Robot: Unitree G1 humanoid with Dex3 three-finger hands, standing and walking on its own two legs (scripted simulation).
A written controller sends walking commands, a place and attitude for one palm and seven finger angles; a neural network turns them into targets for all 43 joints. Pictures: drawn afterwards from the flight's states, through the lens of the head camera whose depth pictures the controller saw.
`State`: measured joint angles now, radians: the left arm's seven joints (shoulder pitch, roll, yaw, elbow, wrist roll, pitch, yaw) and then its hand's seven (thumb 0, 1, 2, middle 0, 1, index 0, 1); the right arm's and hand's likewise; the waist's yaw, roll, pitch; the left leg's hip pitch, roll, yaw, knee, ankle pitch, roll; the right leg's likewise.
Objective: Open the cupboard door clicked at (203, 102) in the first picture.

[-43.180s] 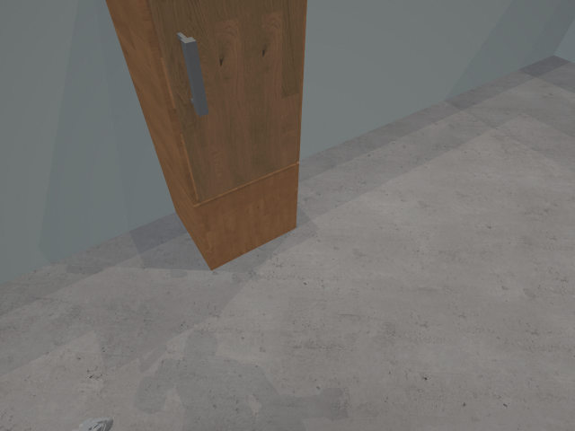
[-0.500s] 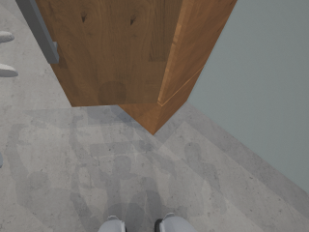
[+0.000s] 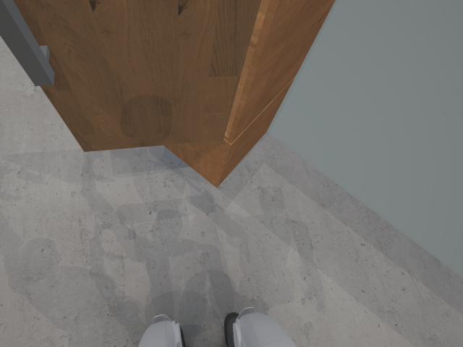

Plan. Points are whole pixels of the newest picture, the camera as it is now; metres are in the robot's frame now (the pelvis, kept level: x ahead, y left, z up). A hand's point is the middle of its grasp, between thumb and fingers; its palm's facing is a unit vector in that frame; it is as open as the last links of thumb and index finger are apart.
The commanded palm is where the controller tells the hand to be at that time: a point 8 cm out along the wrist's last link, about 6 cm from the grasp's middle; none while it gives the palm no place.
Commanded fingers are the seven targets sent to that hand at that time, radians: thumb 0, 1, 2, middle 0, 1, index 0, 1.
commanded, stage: move the hooked fingers beside the handle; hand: left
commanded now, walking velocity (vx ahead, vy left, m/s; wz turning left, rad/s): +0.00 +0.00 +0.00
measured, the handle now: (16, 18) +0.58 +0.24 +0.13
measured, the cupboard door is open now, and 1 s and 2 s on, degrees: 49 49 49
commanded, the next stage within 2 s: slide the fingers in behind the handle in 0.84 s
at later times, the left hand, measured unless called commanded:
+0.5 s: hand out of the picture +0.51 +0.29 +0.14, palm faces +0.08 -1.00 +0.01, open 14.0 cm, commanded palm +0.50 +0.34 +0.13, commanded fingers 0.00 -0.50 0.30 -0.30 -1.20 -0.30 -1.20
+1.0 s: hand out of the picture +0.52 +0.31 +0.13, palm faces +0.08 -1.00 +0.00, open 14.0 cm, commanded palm +0.51 +0.33 +0.12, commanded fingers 0.00 -0.50 0.30 -0.30 -1.20 -0.30 -1.20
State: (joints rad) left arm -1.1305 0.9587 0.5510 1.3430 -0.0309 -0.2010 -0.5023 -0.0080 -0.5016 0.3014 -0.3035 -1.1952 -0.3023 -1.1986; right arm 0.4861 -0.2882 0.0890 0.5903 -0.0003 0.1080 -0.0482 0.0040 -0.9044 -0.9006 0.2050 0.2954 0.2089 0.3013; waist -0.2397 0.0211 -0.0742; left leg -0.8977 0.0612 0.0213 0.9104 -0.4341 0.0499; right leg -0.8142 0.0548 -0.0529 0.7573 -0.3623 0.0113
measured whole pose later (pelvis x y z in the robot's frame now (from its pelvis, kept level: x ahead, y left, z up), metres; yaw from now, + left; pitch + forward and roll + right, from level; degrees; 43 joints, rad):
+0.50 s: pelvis +0.00 -0.01 +0.00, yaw +1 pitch +21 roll -5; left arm -1.06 0.84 0.51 1.31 -0.06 -0.23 -0.45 -0.01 -0.50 0.30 -0.30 -1.20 -0.30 -1.20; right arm 0.43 -0.29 0.07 0.58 0.01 0.11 -0.03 0.00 -0.91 -0.90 0.20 0.30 0.21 0.30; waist -0.21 0.03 -0.09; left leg -0.83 0.05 0.01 0.89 -0.43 0.04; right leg -0.75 0.05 -0.06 0.75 -0.37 0.00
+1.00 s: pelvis -0.01 +0.00 +0.00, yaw +0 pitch +24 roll -6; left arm -1.16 0.98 0.52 1.37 -0.04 -0.22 -0.50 -0.01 -0.50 0.30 -0.30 -1.20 -0.30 -1.20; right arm 0.48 -0.30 0.10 0.60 0.01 0.09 -0.06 0.00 -0.91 -0.90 0.20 0.30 0.21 0.30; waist -0.25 0.02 -0.07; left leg -0.93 0.06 0.00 0.94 -0.43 0.05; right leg -0.84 0.06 -0.07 0.78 -0.36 0.00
